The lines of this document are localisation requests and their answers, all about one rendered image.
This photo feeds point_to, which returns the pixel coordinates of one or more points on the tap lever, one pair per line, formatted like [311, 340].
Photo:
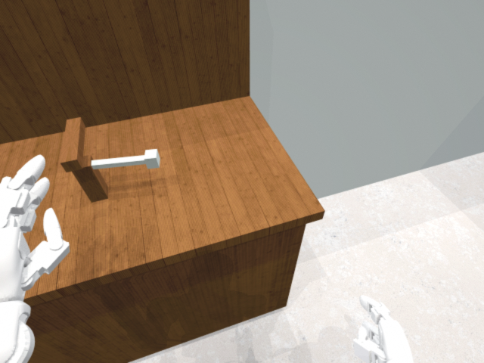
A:
[151, 159]

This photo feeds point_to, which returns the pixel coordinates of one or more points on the robot left forearm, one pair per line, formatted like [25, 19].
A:
[17, 340]

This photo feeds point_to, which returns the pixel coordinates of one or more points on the robot right hand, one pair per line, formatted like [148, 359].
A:
[387, 342]

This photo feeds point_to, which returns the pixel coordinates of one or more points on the robot left hand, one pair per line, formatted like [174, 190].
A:
[19, 198]

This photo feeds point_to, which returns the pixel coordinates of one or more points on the counter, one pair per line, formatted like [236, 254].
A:
[162, 256]

